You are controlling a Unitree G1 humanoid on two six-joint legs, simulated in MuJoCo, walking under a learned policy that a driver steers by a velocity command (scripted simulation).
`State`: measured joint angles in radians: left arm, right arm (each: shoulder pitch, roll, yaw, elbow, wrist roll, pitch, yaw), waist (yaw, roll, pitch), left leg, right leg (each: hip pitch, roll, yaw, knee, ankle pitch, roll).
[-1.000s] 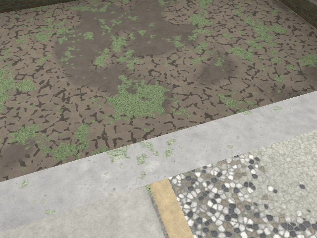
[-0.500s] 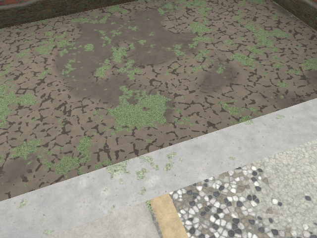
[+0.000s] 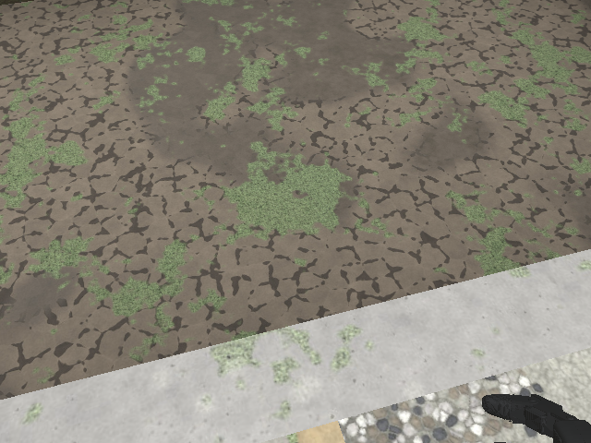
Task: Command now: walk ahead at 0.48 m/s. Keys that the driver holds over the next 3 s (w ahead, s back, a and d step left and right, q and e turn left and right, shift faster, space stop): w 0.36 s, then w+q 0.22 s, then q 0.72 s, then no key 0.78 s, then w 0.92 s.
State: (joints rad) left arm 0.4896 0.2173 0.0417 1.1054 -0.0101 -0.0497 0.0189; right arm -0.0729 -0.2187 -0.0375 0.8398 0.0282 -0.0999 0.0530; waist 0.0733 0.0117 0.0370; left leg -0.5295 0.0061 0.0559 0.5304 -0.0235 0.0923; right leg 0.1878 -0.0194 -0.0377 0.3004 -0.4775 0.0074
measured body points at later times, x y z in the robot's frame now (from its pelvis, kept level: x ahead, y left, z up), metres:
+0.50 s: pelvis +0.26 +0.00 +0.02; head +0.28 +0.00 +0.47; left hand +0.42 +0.24 -0.10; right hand +0.21 -0.24 -0.13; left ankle +0.15 +0.10 -0.71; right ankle +0.43 -0.12 -0.69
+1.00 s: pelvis +0.38 +0.02 -0.01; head +0.39 +0.05 +0.44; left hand +0.41 +0.30 -0.14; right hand +0.62 -0.18 -0.09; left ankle +0.44 +0.11 -0.72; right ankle +0.42 -0.12 -0.68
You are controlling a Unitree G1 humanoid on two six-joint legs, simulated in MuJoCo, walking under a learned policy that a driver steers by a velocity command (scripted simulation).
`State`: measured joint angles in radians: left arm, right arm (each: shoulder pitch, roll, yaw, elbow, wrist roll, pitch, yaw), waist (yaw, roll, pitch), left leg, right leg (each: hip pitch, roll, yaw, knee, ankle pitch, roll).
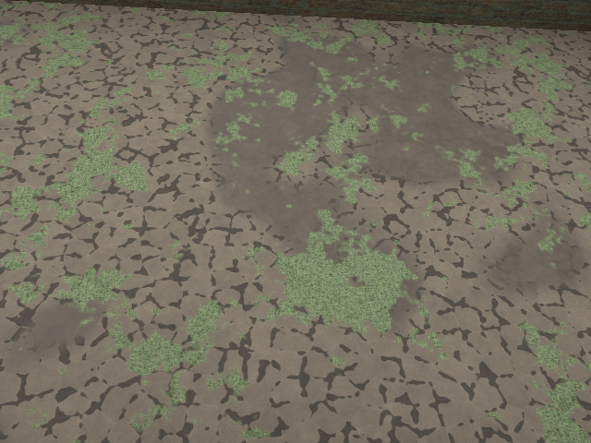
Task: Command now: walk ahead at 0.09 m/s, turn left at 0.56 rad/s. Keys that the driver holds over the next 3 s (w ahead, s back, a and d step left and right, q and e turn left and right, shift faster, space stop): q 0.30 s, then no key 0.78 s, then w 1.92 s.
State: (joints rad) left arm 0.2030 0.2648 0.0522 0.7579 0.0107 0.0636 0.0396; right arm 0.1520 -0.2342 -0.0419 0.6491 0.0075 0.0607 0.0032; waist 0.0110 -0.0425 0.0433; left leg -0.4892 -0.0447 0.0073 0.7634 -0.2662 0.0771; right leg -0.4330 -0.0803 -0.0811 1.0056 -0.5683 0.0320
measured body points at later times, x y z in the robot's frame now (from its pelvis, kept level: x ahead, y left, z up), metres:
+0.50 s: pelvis +0.00 -0.05 +0.03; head +0.03 -0.05 +0.47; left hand +0.07 +0.23 -0.08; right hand +0.20 -0.29 -0.07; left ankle +0.08 +0.08 -0.70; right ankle +0.05 -0.18 -0.71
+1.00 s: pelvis +0.01 -0.05 +0.03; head +0.02 -0.05 +0.48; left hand +0.07 +0.23 -0.08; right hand +0.18 -0.27 -0.08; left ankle +0.01 +0.10 -0.71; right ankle +0.05 -0.18 -0.71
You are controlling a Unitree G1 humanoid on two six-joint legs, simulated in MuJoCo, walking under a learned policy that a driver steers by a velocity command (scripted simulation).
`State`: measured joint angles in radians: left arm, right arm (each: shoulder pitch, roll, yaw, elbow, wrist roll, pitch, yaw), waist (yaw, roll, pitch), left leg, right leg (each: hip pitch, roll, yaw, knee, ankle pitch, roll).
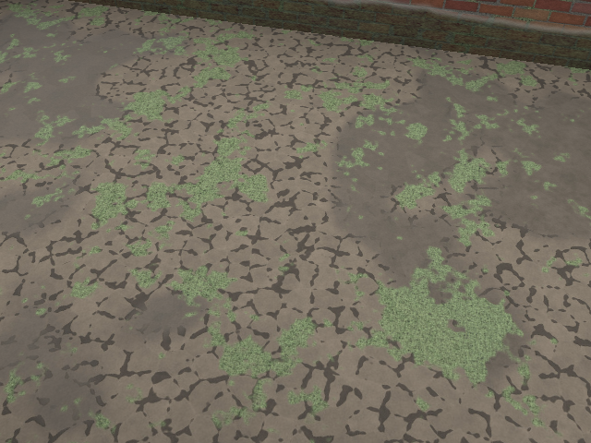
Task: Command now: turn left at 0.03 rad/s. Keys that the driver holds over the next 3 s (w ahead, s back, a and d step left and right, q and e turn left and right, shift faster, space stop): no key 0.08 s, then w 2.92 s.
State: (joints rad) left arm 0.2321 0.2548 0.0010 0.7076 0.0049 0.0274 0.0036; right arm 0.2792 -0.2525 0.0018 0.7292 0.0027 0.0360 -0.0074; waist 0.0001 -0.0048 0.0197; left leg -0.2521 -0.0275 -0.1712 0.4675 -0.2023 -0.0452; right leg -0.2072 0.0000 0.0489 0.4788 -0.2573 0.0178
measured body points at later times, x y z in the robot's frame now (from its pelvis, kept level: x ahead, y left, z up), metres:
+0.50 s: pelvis +0.07 +0.00 -0.02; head +0.06 +0.01 +0.43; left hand +0.19 +0.25 -0.13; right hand +0.20 -0.24 -0.13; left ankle +0.04 +0.15 -0.74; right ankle +0.00 -0.13 -0.74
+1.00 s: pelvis +0.06 +0.00 -0.02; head +0.06 +0.00 +0.43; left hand +0.22 +0.22 -0.12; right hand +0.25 -0.22 -0.11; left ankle +0.03 +0.14 -0.74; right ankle +0.00 -0.13 -0.74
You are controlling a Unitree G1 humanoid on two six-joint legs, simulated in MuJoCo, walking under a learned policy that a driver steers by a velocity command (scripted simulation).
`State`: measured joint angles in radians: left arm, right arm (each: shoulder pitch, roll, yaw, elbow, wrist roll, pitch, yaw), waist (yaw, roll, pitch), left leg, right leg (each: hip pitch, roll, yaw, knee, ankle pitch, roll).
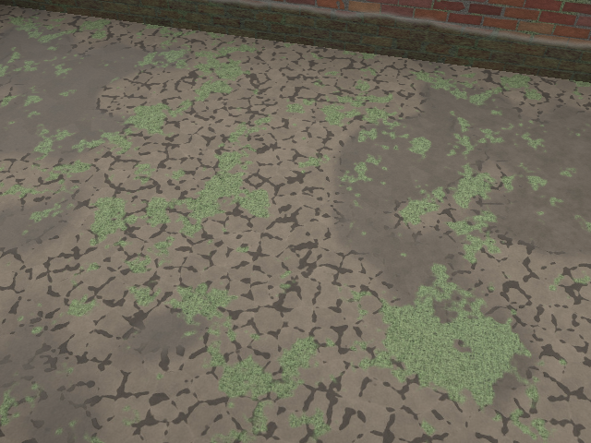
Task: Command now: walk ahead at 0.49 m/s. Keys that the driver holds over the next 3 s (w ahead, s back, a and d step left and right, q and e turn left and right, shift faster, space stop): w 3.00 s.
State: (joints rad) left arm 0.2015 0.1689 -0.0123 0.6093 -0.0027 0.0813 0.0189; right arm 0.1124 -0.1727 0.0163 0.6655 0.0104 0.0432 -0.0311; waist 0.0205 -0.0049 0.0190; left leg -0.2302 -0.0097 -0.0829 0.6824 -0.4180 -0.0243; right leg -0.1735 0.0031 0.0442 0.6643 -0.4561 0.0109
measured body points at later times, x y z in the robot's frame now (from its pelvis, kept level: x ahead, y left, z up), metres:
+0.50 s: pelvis +0.00 +0.00 +0.00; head -0.01 +0.00 +0.45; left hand +0.16 +0.21 -0.10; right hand +0.18 -0.21 -0.09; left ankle -0.03 +0.14 -0.72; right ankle -0.06 -0.13 -0.72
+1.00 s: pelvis +0.01 +0.00 +0.00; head +0.01 +0.00 +0.45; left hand +0.17 +0.22 -0.10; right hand +0.19 -0.22 -0.10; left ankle -0.03 +0.14 -0.72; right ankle -0.06 -0.13 -0.72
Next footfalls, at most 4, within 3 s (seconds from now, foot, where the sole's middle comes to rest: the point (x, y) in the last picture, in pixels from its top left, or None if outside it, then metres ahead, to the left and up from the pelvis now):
none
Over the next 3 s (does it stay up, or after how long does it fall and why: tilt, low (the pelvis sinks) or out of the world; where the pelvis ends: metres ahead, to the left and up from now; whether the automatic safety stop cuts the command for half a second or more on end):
stays up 0.01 0.00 0.00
